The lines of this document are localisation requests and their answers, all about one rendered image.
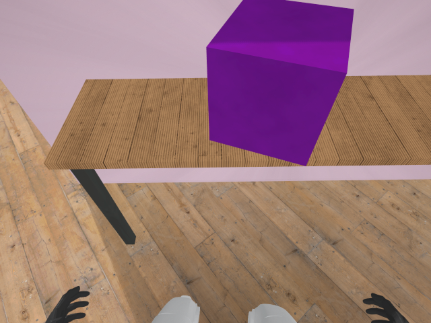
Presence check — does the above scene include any left robot thigh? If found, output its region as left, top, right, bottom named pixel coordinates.
left=152, top=297, right=200, bottom=323

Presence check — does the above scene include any right robot thigh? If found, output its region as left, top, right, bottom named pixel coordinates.
left=248, top=304, right=297, bottom=323

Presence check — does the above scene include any right robot hand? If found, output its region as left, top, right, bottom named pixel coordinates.
left=363, top=293, right=409, bottom=323

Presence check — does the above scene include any robot thigh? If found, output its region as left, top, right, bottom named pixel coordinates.
left=248, top=304, right=297, bottom=323
left=152, top=297, right=200, bottom=323

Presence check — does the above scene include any table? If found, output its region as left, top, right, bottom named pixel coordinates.
left=44, top=75, right=431, bottom=244

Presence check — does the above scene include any left robot hand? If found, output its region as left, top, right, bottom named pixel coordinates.
left=45, top=286, right=90, bottom=323

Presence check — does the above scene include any carton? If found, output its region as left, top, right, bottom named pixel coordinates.
left=206, top=0, right=354, bottom=166

